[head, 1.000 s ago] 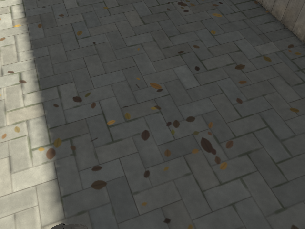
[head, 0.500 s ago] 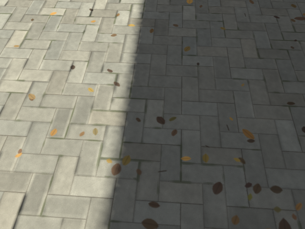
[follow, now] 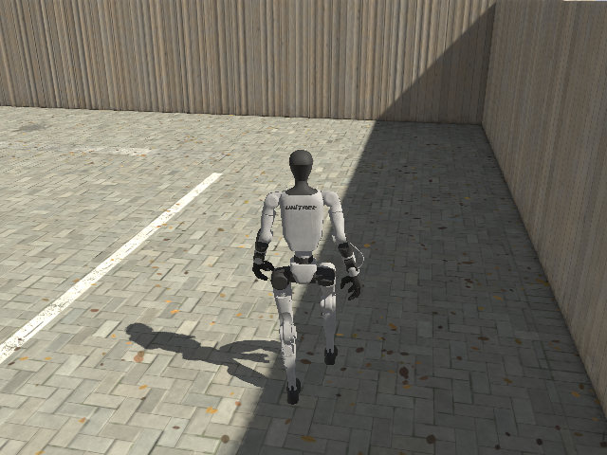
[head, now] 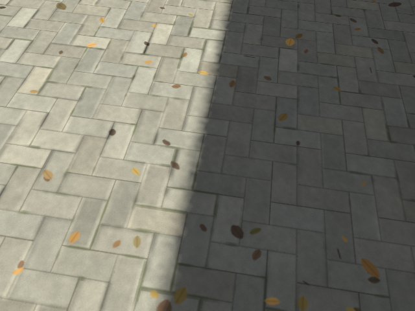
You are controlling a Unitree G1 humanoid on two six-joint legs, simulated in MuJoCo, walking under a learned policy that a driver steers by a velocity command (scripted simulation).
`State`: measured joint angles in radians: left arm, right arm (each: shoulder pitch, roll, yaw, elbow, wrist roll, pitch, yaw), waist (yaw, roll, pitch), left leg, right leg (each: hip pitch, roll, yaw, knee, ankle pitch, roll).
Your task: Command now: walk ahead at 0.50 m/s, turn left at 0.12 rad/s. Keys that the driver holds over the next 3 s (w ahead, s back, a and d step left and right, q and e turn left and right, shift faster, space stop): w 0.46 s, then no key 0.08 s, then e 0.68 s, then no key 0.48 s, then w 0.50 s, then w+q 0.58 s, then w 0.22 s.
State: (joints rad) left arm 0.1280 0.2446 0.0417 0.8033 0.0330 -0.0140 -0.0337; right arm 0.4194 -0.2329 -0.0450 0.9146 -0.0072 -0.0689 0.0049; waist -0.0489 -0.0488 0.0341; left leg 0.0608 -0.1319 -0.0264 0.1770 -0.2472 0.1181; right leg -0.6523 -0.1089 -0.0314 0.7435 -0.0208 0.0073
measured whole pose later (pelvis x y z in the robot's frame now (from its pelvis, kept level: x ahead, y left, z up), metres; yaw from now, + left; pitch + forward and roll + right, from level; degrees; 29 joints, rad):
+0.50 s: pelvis +0.28 -0.04 +0.01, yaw +0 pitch +0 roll -1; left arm 0.42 0.21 0.04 0.98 0.01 -0.09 -0.01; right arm 0.15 -0.25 -0.02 0.85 -0.03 -0.03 0.03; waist 0.03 0.05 0.03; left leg -0.62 0.11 0.00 0.81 -0.08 0.01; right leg -0.02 0.09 -0.07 0.20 -0.19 -0.09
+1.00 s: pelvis +0.40 +0.00 +0.00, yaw -12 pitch +0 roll +0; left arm 0.21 0.25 0.07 0.86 0.03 0.07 -0.02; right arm 0.20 -0.23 -0.04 0.86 -0.03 -0.02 -0.04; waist 0.01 -0.02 0.06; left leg -0.30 0.05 0.23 0.43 -0.13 0.07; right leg -0.48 -0.04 -0.04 0.92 -0.36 0.00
